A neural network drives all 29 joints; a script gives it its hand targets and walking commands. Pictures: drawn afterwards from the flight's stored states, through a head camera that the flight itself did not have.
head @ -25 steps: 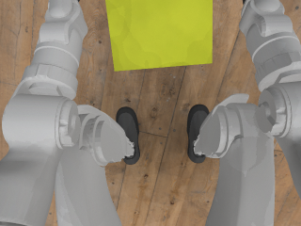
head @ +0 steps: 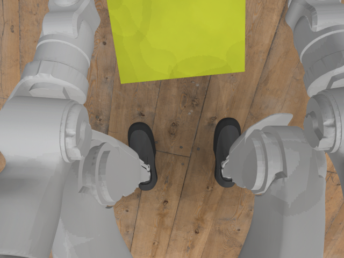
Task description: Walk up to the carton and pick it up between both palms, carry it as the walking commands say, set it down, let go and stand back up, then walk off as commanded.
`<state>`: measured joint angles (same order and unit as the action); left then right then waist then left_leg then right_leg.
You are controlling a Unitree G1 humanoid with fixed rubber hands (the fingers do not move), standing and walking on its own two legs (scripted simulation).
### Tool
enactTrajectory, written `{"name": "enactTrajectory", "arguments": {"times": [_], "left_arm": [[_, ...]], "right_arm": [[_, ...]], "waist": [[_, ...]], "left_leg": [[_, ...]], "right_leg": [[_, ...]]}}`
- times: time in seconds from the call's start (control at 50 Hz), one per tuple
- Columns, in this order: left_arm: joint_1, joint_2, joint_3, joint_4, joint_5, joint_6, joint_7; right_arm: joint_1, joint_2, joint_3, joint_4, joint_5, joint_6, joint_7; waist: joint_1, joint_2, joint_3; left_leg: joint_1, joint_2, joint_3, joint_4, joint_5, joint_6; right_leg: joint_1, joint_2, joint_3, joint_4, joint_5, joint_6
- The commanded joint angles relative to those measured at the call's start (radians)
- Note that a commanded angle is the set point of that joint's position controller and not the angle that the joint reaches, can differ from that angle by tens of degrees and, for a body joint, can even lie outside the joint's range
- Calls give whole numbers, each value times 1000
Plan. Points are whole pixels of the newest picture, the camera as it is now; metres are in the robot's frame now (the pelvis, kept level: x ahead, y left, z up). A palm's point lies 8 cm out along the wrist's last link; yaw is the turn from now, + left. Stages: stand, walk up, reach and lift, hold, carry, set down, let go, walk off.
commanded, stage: reach and lift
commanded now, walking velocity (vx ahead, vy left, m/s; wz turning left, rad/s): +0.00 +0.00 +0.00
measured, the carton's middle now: (176, 18) +0.50 -0.02 -0.26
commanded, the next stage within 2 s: none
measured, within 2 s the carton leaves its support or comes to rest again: leaves its support in 1.36 s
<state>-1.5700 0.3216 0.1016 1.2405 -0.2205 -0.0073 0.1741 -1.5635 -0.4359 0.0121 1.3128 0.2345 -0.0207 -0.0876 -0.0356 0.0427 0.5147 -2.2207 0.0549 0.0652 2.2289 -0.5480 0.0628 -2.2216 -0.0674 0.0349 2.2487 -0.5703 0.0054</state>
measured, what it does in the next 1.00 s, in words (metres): stands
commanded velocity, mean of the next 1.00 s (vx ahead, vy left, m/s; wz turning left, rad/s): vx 0.00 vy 0.00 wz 0.00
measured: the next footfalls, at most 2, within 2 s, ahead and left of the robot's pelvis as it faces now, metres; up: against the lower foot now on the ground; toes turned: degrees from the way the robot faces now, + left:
none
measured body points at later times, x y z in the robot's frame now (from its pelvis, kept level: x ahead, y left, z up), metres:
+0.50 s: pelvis +0.00 +0.00 +0.00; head +0.38 -0.02 +0.23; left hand +0.57 +0.13 -0.18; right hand +0.56 -0.18 -0.19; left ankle +0.13 +0.11 -0.32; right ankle +0.12 -0.13 -0.32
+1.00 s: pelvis +0.00 +0.00 -0.01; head +0.37 -0.02 +0.23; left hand +0.57 +0.13 -0.18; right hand +0.56 -0.18 -0.19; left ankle +0.13 +0.11 -0.32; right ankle +0.12 -0.13 -0.32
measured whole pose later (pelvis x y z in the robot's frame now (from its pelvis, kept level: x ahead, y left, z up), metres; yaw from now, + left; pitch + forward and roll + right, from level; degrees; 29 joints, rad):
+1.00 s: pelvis +0.00 +0.00 -0.01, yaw -1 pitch +30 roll +0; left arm -1.58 0.32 0.07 1.25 -0.22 0.04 0.12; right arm -1.61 -0.37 0.01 1.32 0.27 0.02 -0.03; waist -0.02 0.04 0.51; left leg -2.24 0.05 0.06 2.27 -0.55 0.06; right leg -2.23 -0.04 0.04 2.28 -0.57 0.02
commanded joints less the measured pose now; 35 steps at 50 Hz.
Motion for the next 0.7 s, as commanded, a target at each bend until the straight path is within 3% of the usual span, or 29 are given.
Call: {"name": "enactTrajectory", "arguments": {"times": [0.0, 0.02, 0.1, 0.12, 0.16, 0.18, 0.2, 0.22, 0.26, 0.38, 0.4, 0.42, 0.46, 0.48, 0.5, 0.52, 0.6, 0.68], "left_arm": [[36, 36, -63, 15, -65, -41, -15], [41, 16, -64, 7, -67, -42, -18], [20, -23, -92, 12, -68, -47, -24], [15, -7, -82, 13, -56, -47, -23], [13, -32, -92, 41, -61, -43, -30], [11, -62, -112, 25, -72, -50, -31], [-20, -80, -131, -8, -83, -52, -37], [-42, -116, -146, -8, -91, -56, -41], [-11, -127, -126, 24, -73, -50, -48], [-66, -303, -166, 12, -74, -48, -85], [-63, -315, -154, 16, -59, -44, -92], [-75, -327, -143, 15, -61, -45, -97], [-84, -332, -114, 9, -21, -39, -107], [-89, -366, -116, 8, -17, -37, -116], [-85, -384, -110, 11, -11, -28, -118], [-118, -420, -129, -15, -20, -27, -127], [-216, -740, -186, -36, -14, -6, -204], [-210, -874, -147, -55, 28, 29, -263]], "right_arm": [[-72, 33, 85, -159, 147, -38, 4], [-91, 35, 93, -188, 144, -43, 3], [-59, 84, 105, -119, 146, -37, 9], [-79, 81, 111, -138, 154, -35, 11], [-86, 106, 109, -147, 143, -38, 14], [-112, 127, 128, -186, 166, -43, 17], [-95, 143, 134, -147, 158, -39, 20], [-135, 180, 163, -177, 181, -41, 26], [-99, 185, 137, -139, 155, -41, 31], [-138, 361, 162, -149, 138, -36, 59], [-154, 367, 155, -157, 126, -36, 64], [-149, 379, 130, -155, 98, -34, 66], [-126, 390, 89, -109, 52, -28, 70], [-112, 414, 73, -94, 26, -25, 75], [-92, 375, 36, -75, -4, -29, 71], [-102, 426, 23, -89, -18, -31, 76], [-239, 757, 105, -137, -16, -10, 154], [-260, 862, 70, -162, -65, 22, 213]], "waist": [[90, -109, -1406], [84, -119, -1401], [77, -96, -1377], [97, -96, -1385], [78, -104, -1353], [87, -98, -1392], [69, -97, -1365], [84, -95, -1384], [63, -100, -1350], [53, -83, -1339], [63, -85, -1332], [39, -106, -1312], [35, -79, -1259], [5, -88, -1261], [-21, -41, -1243], [-44, -38, -1242], [-9, -60, -1226], [-19, -71, -1141]], "left_leg": [[646, -87, -76, -179, 433, -73], [659, -90, -77, -186, 434, -69], [636, -93, -73, -185, 412, -75], [642, -90, -76, -185, 414, -73], [647, -96, -80, -192, 407, -68], [648, -100, -78, -190, 414, -66], [656, -102, -78, -193, 408, -71], [658, -103, -74, -191, 407, -69], [650, -105, -77, -192, 399, -71], [632, -120, -73, -181, 396, -70], [629, -122, -80, -184, 409, -71], [611, -126, -80, -181, 395, -69], [581, -129, -74, -190, 358, -75], [587, -135, -77, -187, 343, -78], [600, -135, -77, -191, 333, -91], [610, -138, -88, -190, 343, -90], [565, -160, -88, -183, 331, -82], [526, -175, -78, -170, 299, -73]], "right_leg": [[489, 70, -44, -180, 392, 27], [483, 74, -50, -183, 383, 24], [478, 77, -47, -183, 372, 19], [487, 78, -42, -181, 376, 21], [471, 84, -54, -185, 366, 20], [502, 83, -52, -180, 382, 18], [472, 84, -56, -184, 365, 16], [487, 86, -52, -181, 367, 13], [478, 88, -61, -183, 365, 14], [489, 106, -54, -182, 380, 7], [481, 105, -59, -169, 389, 6], [487, 107, -62, -171, 382, 5], [467, 111, -62, -175, 360, 2], [472, 115, -73, -172, 349, 1], [456, 114, -74, -168, 340, -5], [429, 123, -79, -166, 338, -12], [446, 133, -72, -160, 339, -19], [374, 142, -84, -151, 290, -26]]}}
